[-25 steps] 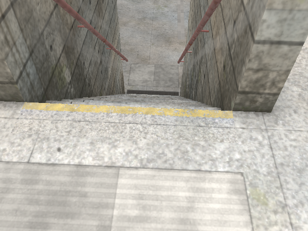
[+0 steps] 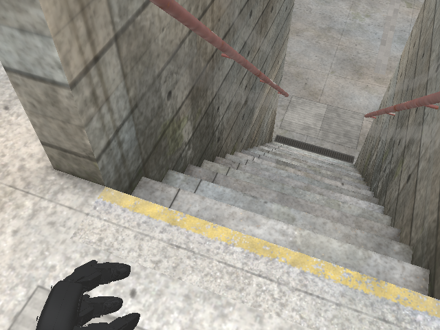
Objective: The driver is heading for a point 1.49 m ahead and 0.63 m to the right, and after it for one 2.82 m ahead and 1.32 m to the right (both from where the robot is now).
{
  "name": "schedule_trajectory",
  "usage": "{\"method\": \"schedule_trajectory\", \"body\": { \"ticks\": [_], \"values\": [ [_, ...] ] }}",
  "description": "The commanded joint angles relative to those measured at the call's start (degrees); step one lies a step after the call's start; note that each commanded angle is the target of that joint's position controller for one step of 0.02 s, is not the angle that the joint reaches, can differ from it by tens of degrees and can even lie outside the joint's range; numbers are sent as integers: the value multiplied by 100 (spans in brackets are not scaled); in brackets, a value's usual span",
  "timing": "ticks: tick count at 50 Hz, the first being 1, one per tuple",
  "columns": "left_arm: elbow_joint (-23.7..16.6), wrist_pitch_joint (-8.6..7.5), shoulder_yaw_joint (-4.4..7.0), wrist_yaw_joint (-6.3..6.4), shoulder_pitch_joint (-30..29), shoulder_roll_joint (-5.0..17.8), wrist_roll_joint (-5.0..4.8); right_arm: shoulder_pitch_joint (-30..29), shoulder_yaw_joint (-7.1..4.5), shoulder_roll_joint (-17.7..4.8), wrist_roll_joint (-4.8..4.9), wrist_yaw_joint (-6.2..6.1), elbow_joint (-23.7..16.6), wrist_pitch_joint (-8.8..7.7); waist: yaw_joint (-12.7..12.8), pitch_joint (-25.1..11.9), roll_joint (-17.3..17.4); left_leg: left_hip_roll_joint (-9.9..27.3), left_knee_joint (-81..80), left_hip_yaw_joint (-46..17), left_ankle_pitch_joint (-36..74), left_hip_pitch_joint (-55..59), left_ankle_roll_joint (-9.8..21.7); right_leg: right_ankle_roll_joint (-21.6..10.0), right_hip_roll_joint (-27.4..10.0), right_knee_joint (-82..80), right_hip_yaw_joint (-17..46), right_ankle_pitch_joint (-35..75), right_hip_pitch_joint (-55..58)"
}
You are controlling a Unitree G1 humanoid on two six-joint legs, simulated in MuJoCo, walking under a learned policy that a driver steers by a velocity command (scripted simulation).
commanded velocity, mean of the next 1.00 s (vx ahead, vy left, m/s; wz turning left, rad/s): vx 0.91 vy -0.14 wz -0.45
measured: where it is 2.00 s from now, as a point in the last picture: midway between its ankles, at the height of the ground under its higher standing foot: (304, 214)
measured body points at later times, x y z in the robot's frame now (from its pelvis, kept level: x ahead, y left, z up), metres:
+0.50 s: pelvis +0.41 -0.08 -0.01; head +0.41 -0.04 +0.44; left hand +0.44 +0.17 -0.16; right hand +0.57 -0.37 -0.07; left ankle +0.42 +0.02 -0.73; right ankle +0.36 -0.22 -0.66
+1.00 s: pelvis +0.69 -0.19 -0.07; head +0.69 -0.20 +0.38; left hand +0.83 +0.03 -0.19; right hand +0.77 -0.50 -0.15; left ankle +0.89 -0.10 -0.73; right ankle +0.54 -0.24 -0.73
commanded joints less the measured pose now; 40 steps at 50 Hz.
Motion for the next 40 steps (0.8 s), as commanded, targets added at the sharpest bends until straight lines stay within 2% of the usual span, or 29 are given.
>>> {"method": "schedule_trajectory", "body": {
  "ticks": [1,4,6,7,8,9,10,12,14,17,18,19,20,21,22,25,26,27,28,29,31,33,34,35,36,37,38,39,40],
  "values": [
    [-521,-70,108,6,-508,527,-77,-133,-262,-990,20,-33,-381,-95,104,56,245,1253,-303,-1235,3550,-942,372,-117,532,-771,-422,611,1380],
    [-175,-123,290,102,642,926,-71,-245,-263,-1171,-39,-97,-316,-113,594,-677,284,1397,923,-1045,5558,-202,37,-387,927,-1230,-591,157,2830],
    [418,-139,534,280,2771,1326,-67,-672,-215,-1093,-165,-77,-331,-183,1789,-1453,339,1210,3495,-579,5361,-891,-180,-638,606,-1097,-507,-692,4863],
    [597,-145,651,337,3601,1720,50,-661,-26,-334,-134,-86,-542,-249,1835,-1996,-755,593,5833,-114,2039,-2204,-353,-1039,-584,-1097,1384,-2138,6003],
    [709,-114,739,186,3126,1963,29,260,97,-54,79,-8,-679,-281,1017,-2378,-2534,-108,6783,42,-774,-3686,-527,-1899,-1519,-2544,4894,-2507,6462],
    [529,-79,666,100,2391,1293,-70,-232,130,-357,-145,-92,-584,-208,973,-1386,-1233,511,6986,117,-420,-4312,-399,-2035,-1261,-2662,4683,-3092,5790],
    [625,148,602,33,2196,942,-301,-1636,88,-644,-57,-162,-959,-195,1383,-282,-1383,553,6574,494,-1191,-4667,-581,-2333,-585,-2144,2393,423,5061],
    [867,175,402,-23,2647,417,-248,-2113,87,-708,-214,-271,-1244,-153,1253,-466,-570,869,5758,757,-1680,-4430,-627,-2128,-33,-2171,1364,2445,4615],
    [565,215,416,-166,1752,638,-22,-1744,83,-747,-202,-337,-1166,-2,693,-393,-280,1137,4235,981,-1593,-3066,-727,-2092,191,-2519,1289,1811,2749],
    [275,247,463,-414,1064,792,22,-395,114,-486,104,-440,-606,113,22,-718,-245,1157,1951,1203,788,512,-1010,-1764,545,-2610,1157,20,285],
    [257,188,410,-490,1133,683,-31,65,1,-749,79,-523,-408,130,-215,-868,86,1360,1515,971,1105,1538,-1038,-1498,731,-1976,1091,-528,-248],
    [254,105,344,-507,1440,449,-104,437,-161,-1175,-153,-593,-277,112,-376,-1204,1010,2346,1070,-189,842,2104,-842,-1173,1241,-361,732,-2008,-521],
    [152,83,310,-443,1652,326,40,836,-153,-1253,-296,-671,-393,180,-327,-1591,1094,3834,713,-1655,-700,1971,-826,-969,1313,1326,846,-3106,-408],
    [31,249,370,-451,1890,729,-47,-48,-207,-1574,-280,-921,-755,324,3,-1093,998,4726,-485,-3513,-2526,626,-372,-689,1266,2103,535,-2621,-687],
    [-29,441,443,-482,1582,1072,-29,-762,-128,-1319,-150,-925,-810,365,194,-135,734,4409,-362,-3106,-2115,-175,-243,-562,806,2257,620,-2048,-683],
    [265,483,378,-472,2200,742,104,-958,5,-825,-50,-645,-707,210,663,-32,887,3222,253,-454,1366,-224,-591,-298,526,2598,287,-1163,-470],
    [289,510,370,-507,2202,688,83,-926,-4,-817,-26,-594,-672,129,720,-75,986,3049,437,81,2552,-227,-637,-282,521,2583,195,-1186,-302],
    [432,430,368,-206,2493,700,-161,-1508,180,-271,54,-277,-850,23,713,13,1931,2256,-194,1117,1118,-1196,-487,-311,535,1785,-306,-1389,528],
    [164,525,349,-419,1780,537,-7,-1375,58,-699,-21,-415,-696,-3,871,652,1133,2536,154,1277,3712,-1246,-515,-358,602,1321,-416,-917,452],
    [56,479,343,-285,1409,494,-249,-1665,113,-473,-38,-162,-853,-83,651,300,1500,2091,-393,1870,1319,-2082,-620,-496,585,858,-695,-538,1400],
    [-69,472,343,-254,1295,464,-221,-1564,3,-740,-105,-112,-734,-142,783,259,1345,2048,-185,2265,1181,-2433,-611,-727,806,651,-1250,21,2368],
    [537,425,602,-119,2988,762,-157,-1989,29,-754,-191,-174,-889,-263,1641,-900,751,2166,1857,2598,5152,-2220,-752,-1080,1231,1901,-1752,571,3915],
    [804,429,727,16,4123,905,-263,-2462,-26,-977,-104,-166,-1059,-237,2298,-1371,852,2222,3350,2541,6263,-2396,-879,-1255,1303,1923,-1735,17,4611],
    [1062,515,858,139,5613,1162,-232,-3653,-96,-1219,189,-56,-1351,-230,3512,-1614,548,2237,6016,2283,6216,-3792,-961,-1661,1056,1534,-1413,101,6232],
    [849,481,800,116,4504,1205,-400,-3586,70,-420,1,-10,-1412,-38,3031,-229,-1793,884,8781,2378,463,-5139,-990,-1850,1022,-150,-618,1349,5074],
    [399,430,623,81,2891,1455,-371,-2310,239,163,-235,-279,-1741,33,1156,-90,-2587,955,8993,1354,-1000,-5965,-1181,-1991,108,58,1092,5615,4644],
    [-78,390,645,83,2804,1374,-416,-1892,244,-164,-471,-414,-1667,86,1031,-1057,-974,1302,8318,755,-657,-5357,-1244,-2100,-283,-267,1726,4992,4502],
    [-164,368,613,89,2492,1240,-284,-1669,193,-402,-478,-462,-1604,110,774,-897,-291,1387,7774,652,-496,-5153,-1335,-2169,-330,-399,1963,3970,3781],
    [26,343,515,106,2309,956,-320,-1577,137,-406,-427,-507,-1507,183,475,-429,183,1605,7006,546,-470,-5110,-1418,-2093,-173,-452,2005,3180,2916]
  ]
}}
Velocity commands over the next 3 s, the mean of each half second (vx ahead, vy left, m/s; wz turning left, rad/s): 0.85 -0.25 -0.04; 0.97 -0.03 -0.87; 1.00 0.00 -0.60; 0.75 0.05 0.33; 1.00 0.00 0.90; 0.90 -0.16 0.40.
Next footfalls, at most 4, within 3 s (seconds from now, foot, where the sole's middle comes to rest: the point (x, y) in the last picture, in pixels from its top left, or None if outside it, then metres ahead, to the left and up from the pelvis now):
0.12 right None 0.33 -0.16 -0.77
0.38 left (203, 329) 0.46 0.02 -0.77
0.70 right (286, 279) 0.58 -0.25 -0.77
1.14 left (230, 233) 0.89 -0.12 -0.99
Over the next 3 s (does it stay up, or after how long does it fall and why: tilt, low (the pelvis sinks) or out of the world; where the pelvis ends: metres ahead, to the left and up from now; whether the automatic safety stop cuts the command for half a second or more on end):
stays up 1.56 -0.71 -1.08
